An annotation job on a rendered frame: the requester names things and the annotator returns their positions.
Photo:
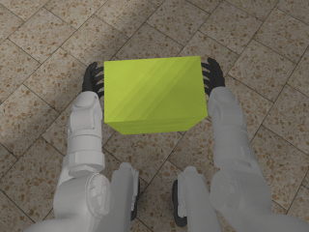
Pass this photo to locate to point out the robot left upper arm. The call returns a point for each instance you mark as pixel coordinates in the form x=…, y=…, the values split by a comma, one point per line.
x=79, y=205

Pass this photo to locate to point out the robot right upper arm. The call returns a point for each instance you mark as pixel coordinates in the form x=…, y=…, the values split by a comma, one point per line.
x=244, y=200

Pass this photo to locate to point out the carton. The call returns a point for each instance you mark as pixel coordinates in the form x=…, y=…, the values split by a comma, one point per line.
x=154, y=95

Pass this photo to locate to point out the right robot foot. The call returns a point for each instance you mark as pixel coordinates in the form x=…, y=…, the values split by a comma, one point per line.
x=182, y=220

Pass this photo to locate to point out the right robot shin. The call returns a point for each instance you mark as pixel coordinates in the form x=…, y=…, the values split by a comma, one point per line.
x=181, y=204

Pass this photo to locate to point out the robot right hand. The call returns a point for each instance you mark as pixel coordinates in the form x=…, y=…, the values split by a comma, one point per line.
x=215, y=76

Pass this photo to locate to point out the robot left forearm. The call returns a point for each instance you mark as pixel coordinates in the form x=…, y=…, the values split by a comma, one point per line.
x=84, y=149

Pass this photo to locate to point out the robot left hand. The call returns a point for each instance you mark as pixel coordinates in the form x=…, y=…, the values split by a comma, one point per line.
x=90, y=81

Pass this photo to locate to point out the robot right forearm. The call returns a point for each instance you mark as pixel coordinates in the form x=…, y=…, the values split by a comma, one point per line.
x=231, y=143

